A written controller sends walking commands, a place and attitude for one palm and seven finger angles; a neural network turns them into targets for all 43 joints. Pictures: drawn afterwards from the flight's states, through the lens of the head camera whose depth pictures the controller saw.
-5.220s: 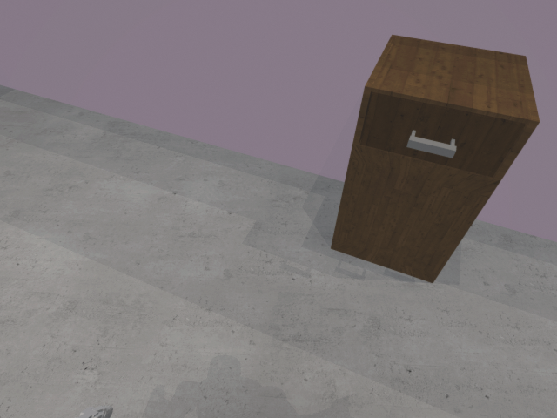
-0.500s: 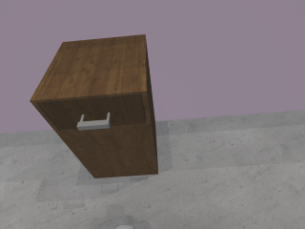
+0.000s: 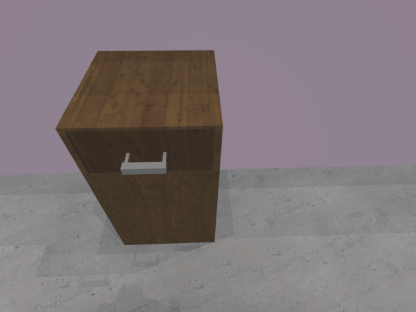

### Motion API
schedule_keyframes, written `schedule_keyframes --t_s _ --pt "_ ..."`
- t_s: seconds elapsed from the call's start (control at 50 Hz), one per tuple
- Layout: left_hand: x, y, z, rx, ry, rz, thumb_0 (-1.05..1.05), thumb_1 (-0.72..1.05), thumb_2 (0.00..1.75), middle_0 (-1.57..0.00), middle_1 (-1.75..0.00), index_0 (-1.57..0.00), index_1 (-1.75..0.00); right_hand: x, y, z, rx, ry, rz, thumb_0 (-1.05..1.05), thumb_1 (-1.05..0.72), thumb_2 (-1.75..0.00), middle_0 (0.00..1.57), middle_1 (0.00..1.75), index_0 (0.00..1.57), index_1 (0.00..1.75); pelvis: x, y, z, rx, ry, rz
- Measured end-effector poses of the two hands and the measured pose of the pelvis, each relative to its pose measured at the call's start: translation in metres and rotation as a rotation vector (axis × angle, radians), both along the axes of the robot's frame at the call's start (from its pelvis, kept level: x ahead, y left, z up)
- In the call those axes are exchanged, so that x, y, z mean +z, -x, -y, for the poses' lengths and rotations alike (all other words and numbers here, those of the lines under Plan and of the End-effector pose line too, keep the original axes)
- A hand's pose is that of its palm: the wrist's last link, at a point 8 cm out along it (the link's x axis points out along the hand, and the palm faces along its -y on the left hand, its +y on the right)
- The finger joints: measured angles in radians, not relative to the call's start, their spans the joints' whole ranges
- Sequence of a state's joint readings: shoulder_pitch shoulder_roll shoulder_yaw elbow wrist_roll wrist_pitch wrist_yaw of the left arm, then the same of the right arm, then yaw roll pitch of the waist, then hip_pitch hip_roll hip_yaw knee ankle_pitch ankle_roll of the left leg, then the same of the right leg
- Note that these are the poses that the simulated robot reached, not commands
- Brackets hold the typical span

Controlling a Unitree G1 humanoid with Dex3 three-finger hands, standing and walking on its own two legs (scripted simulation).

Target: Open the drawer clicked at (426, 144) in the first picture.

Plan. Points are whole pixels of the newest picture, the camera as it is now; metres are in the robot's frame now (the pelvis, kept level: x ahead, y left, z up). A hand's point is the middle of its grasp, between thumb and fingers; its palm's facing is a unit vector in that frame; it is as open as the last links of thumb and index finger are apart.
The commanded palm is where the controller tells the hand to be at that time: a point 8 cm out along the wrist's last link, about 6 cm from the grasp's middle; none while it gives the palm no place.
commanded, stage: come to a stop and stand still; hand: left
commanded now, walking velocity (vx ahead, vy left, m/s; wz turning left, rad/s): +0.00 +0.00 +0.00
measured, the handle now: (145, 162) +0.52 +0.24 -0.09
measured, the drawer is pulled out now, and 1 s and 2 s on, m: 0.00 0.00 0.00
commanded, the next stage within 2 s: look again from close up in 0.16 s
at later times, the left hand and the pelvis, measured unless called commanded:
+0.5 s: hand out of the picture +0.00 +0.18 -0.18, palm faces +0.01 -0.98 -0.20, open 7.3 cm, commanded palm none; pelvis -0.01 +0.01 +0.00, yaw +0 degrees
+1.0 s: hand out of the picture +0.09 +0.22 -0.08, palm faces -0.02 -0.78 -0.63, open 7.4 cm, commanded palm +0.09 +0.22 -0.05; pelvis -0.05 +0.00 -0.01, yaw +1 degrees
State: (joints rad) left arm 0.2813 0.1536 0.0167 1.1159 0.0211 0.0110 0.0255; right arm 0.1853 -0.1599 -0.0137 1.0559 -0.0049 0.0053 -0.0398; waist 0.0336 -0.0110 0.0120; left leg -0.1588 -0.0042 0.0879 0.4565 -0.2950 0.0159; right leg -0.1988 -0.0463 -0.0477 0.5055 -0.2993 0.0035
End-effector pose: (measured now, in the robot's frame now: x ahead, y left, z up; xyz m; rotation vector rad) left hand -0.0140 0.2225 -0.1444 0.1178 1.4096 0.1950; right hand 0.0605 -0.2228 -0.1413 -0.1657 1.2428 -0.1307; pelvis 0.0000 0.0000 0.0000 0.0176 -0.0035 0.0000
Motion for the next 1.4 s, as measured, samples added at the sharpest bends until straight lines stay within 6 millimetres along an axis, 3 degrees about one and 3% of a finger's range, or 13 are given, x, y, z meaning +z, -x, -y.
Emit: schedule_keyframes --t_s 0.1,0.32,0.6,0.84,0.86,0.92,0.98,1.06,1.12,1.18,1.24,1.32,1.4 --pt "0.003 -0.008 0.003 -0.024 0.007 0.003 0.01 0.92 0.9 -0.2 -0.3 -0.2 -0.3 0.001 0.016 0.002 -0.026 0.005 -0.038 0.0 -0.95 -0.89 0.2 0.3 0.2 0.3 0.004 -0.004 -0.003 -0.002 0.011 -0.001" --pt "-0.002 -0.014 0.002 -0.063 0.007 0.006 0.01 0.92 0.9 -0.2 -0.3 -0.2 -0.3 0.001 0.07 -0.006 -0.042 -0.007 -0.18 0.0 -0.92 -0.89 0.2 0.3 0.2 0.3 0.003 -0.002 -0.003 -0.001 0.027 -0.005" --pt "-0.003 -0.006 -0.009 -0.055 -0.006 0.071 0.0 0.91 0.9 -0.2 -0.3 -0.2 -0.3 -0.01 0.084 -0.025 -0.033 -0.04 -0.121 0.01 -0.92 -0.89 0.2 0.3 0.2 0.3 -0.003 0.013 -0.011 0.007 0.022 0.033" --pt "-0.004 0.034 0.003 -0.036 0.025 0.022 0.0 0.91 0.9 -0.2 -0.3 -0.2 -0.3 -0.003 0.101 -0.019 -0.028 -0.032 -0.13 0.01 -0.91 -0.89 0.2 0.3 0.2 0.3 0.0 0.03 -0.009 0.006 0.021 0.027" --pt "0.001 0.029 0.004 -0.085 0.012 0.044 0.0 0.91 0.9 -0.2 -0.3 -0.2 -0.3 -0.002 0.099 -0.017 -0.026 -0.025 -0.105 0.01 -0.91 -0.89 0.2 0.3 0.2 0.3 -0.001 0.033 -0.009 0.0 0.021 0.028" --pt "0.043 -0.014 -0.019 -0.196 -0.192 0.308 0.04 0.94 0.89 -0.21 -0.31 -0.21 -0.3 0.005 0.081 -0.001 -0.037 0.032 0.085 0.03 -0.93 -0.89 0.2 0.3 0.2 0.3 -0.004 0.039 -0.006 -0.008 0.002 0.025" --pt "0.096 -0.068 -0.029 -0.324 -0.4 0.559 0.05 0.91 0.88 -0.21 -0.33 -0.21 -0.32 0.011 0.047 0.014 -0.041 0.055 0.285 0.03 -0.93 -0.89 0.2 0.3 0.2 0.3 -0.008 0.044 -0.005 0.006 -0.004 0.011" --pt "0.155 -0.138 -0.011 -0.628 -0.722 0.843 0.03 0.83 0.85 -0.21 -0.37 -0.21 -0.36 0.024 -0.01 0.028 0.039 0.066 0.511 0.02 -0.92 -0.89 0.2 0.3 0.2 0.3 -0.017 0.053 0.0 0.035 -0.009 -0.033" --pt "0.171 -0.167 0.013 -0.793 -0.903 0.948 0.02 0.76 0.83 -0.21 -0.41 -0.21 -0.4 0.037 -0.048 0.035 0.092 0.064 0.596 0.02 -0.91 -0.89 0.2 0.3 0.2 0.3 -0.023 0.056 0.005 0.023 -0.017 -0.063" --pt "0.16 -0.168 0.03 -0.909 -0.968 0.938 0.01 0.69 0.8 -0.22 -0.45 -0.22 -0.44 0.049 -0.078 0.038 0.117 0.053 0.606 0.02 -0.91 -0.89 0.2 0.3 0.2 0.3 -0.025 0.053 0.012 -0.014 -0.03 -0.091" --pt "0.138 -0.15 0.035 -0.978 -0.984 0.855 0.0 0.62 0.77 -0.22 -0.49 -0.23 -0.48 0.057 -0.103 0.037 0.157 0.044 0.574 0.01 -0.91 -0.89 0.2 0.3 0.2 0.3 -0.025 0.047 0.02 -0.028 -0.036 -0.113" --pt "0.123 -0.123 0.022 -1.015 -1.049 0.735 0.0 0.51 0.73 -0.24 -0.55 -0.25 -0.55 0.057 -0.134 0.027 0.239 0.041 0.538 0.01 -0.9 -0.89 0.2 0.3 0.2 0.3 -0.028 0.039 0.029 -0.009 -0.025 -0.138" --pt "0.138 -0.123 0.0 -0.987 -1.163 0.74 0.0 0.41 0.69 -0.26 -0.61 -0.26 -0.61 0.046 -0.159 0.013 0.289 0.016 0.539 0.01 -0.9 -0.89 0.2 0.3 0.2 0.3 -0.035 0.032 0.033 0.023 -0.01 -0.155"
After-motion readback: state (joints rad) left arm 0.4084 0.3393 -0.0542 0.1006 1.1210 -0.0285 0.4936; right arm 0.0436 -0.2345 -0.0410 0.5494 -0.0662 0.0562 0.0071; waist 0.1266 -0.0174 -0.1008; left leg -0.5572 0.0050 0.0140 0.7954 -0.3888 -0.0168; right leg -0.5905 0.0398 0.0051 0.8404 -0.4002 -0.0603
